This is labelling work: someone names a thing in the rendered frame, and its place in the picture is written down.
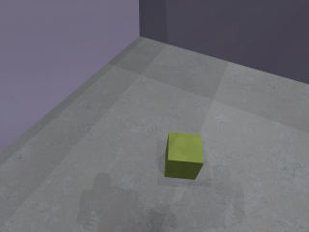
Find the carton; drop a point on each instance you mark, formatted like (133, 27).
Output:
(183, 155)

